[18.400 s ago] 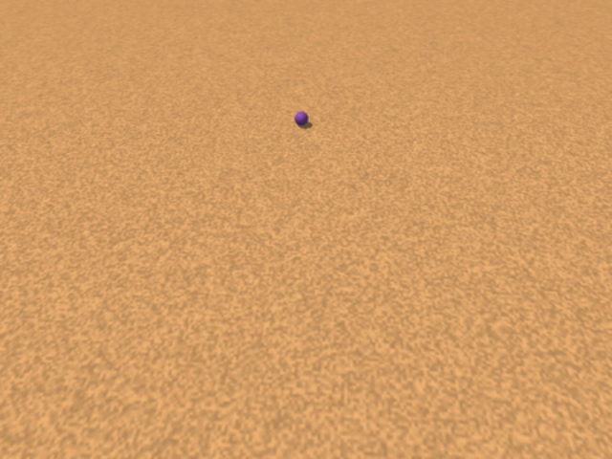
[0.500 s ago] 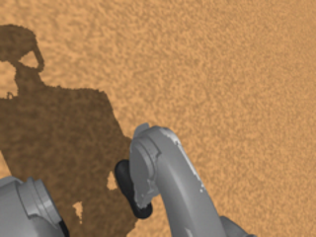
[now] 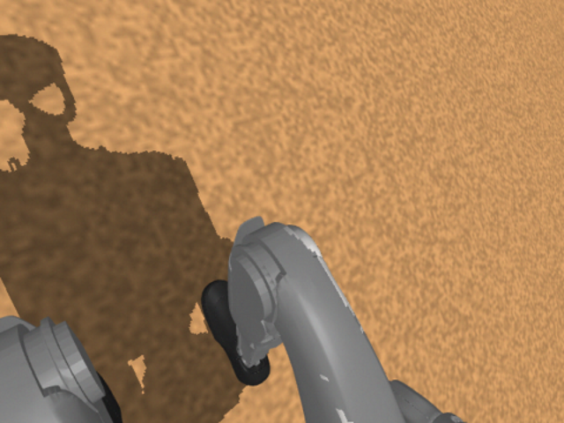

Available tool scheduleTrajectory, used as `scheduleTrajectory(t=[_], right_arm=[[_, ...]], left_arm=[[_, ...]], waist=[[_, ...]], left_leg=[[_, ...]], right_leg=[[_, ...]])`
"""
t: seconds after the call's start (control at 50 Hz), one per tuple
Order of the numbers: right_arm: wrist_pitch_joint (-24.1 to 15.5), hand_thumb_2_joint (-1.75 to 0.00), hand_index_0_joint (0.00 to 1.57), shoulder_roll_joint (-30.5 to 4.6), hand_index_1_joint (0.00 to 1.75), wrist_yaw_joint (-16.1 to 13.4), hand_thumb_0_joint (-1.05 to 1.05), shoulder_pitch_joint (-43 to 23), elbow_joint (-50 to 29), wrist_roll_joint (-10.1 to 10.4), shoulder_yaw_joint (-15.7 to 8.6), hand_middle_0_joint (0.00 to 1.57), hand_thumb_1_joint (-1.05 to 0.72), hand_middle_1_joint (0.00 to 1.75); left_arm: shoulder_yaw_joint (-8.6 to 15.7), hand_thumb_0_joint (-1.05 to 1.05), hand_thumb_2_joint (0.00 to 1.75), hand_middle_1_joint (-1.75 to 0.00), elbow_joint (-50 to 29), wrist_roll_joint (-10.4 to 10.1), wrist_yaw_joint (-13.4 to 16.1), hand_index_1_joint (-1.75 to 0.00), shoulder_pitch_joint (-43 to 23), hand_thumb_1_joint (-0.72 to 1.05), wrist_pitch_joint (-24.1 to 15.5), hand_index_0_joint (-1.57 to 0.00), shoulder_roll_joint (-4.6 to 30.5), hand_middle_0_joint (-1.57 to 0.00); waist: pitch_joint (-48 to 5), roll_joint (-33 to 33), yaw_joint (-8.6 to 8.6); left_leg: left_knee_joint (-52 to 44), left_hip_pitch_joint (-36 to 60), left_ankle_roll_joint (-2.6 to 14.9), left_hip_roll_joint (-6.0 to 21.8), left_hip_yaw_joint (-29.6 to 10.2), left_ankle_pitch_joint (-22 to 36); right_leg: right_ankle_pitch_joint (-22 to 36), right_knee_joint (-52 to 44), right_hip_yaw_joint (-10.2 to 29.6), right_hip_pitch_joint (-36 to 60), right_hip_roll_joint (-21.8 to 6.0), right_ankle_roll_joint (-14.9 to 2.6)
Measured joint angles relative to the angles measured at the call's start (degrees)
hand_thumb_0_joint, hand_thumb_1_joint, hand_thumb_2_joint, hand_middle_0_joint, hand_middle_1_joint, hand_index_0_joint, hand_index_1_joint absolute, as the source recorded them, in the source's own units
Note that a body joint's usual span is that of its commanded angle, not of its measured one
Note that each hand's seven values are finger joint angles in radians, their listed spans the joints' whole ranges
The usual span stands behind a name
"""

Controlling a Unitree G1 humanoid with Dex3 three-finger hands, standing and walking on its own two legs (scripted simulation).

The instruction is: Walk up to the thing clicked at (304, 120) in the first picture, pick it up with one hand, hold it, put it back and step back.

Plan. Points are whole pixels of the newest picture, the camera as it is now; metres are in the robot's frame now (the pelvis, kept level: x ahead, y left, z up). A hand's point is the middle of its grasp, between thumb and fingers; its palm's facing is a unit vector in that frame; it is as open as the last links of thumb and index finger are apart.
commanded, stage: close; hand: left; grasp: from above
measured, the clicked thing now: out of the picture +0.48 +0.32 -0.27
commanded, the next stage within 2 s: settle in 0.40 s
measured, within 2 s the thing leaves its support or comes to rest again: leaves its support in 0.80 s
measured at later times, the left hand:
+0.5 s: hand out of the picture +0.47 +0.31 -0.24, palm faces -0.43 -0.15 -0.89, open 9.9 cm
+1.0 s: hand out of the picture +0.47 +0.32 -0.20, palm faces -0.38 -0.13 -0.91, open 9.8 cm
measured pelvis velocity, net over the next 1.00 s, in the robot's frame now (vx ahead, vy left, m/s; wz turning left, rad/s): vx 0.01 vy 0.00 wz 0.03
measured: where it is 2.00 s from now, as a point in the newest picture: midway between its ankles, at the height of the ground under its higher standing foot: (182, 395)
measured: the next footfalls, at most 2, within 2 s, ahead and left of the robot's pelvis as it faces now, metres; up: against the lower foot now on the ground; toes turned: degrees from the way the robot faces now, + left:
none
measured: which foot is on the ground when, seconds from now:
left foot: down 0.00-1.00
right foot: down 0.00-1.00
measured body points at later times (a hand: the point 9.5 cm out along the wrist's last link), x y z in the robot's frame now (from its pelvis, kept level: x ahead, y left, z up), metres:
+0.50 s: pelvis +0.00 +0.00 +0.00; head +0.28 +0.13 +0.33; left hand +0.49 +0.32 -0.19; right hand +0.03 -0.24 -0.05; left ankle +0.06 +0.12 -0.27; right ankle +0.13 -0.12 -0.27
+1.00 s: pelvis +0.01 +0.00 +0.01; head +0.26 +0.12 +0.36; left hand +0.49 +0.33 -0.15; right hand +0.05 -0.26 -0.05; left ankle +0.06 +0.12 -0.27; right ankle +0.13 -0.12 -0.27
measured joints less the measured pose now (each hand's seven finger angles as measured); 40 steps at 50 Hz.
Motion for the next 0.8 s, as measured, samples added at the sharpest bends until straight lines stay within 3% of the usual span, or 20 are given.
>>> scheduleTrajectory(t=[0.3, 0.6, 0.74, 0.8], right_arm=[[-0.5, -0.9, 0.2, -0.19, 0.3, -0.07, 0.0, 0.23, -0.08, 0.25, 0.75, 0.2, -0.91, 0.3], [-0.17, -0.9, 0.2, 0.09, 0.3, -0.48, 0.0, 0.23, -0.74, 0.48, 1.13, 0.2, -0.91, 0.3], [0.52, -0.9, 0.2, 0.56, 0.3, -0.5, 0.0, 1.17, -0.25, 0.85, 0.09, 0.2, -0.92, 0.3], [0.85, -0.9, 0.2, 0.71, 0.3, -0.27, 0.0, 1.73, 0.17, 1.05, -1.04, 0.2, -0.92, 0.3]], left_arm=[[-1.13, 0.0, 0.52, -0.75, -0.37, -1.4, -0.47, -0.71, -0.48, 0.01, 0.26, -0.64, 0.31, -0.55], [-1.48, -0.01, 0.47, -0.69, -0.6, -1.42, -0.74, -0.65, -0.83, 0.0, 0.53, -0.7, 0.66, -0.61], [0.1, -0.01, 0.46, -0.67, -3.57, -0.94, -2.67, -0.62, 0.58, -0.01, 1.34, -0.73, -0.93, -0.64], [1.83, -0.01, 0.46, -0.66, -6.61, -0.35, -3.39, -0.61, 2.31, -0.02, 1.52, -0.74, -2.01, -0.66]], waist=[[0.35, -0.16, -0.03], [0.32, -0.32, -0.26], [-1.1, 0.23, 0.4], [-2.08, 0.81, 0.91]], left_leg=[[-0.28, 0.26, 0.02, 0.14, -0.18, 0.05], [-0.49, 0.34, 0.2, 0.1, -0.26, 0.11], [-0.99, -0.03, -0.01, -0.02, -0.05, -0.17], [-1.09, -0.28, -0.22, -0.19, 0.03, -0.34]], right_leg=[[0.23, -0.48, -0.16, 0.28, 0.17, 0.04], [0.24, -0.93, -0.25, 0.64, 0.21, 0.19], [-0.21, -1.13, -0.12, 0.16, 0.0, -0.07], [-0.55, -0.99, -0.07, -0.16, -0.2, -0.31]])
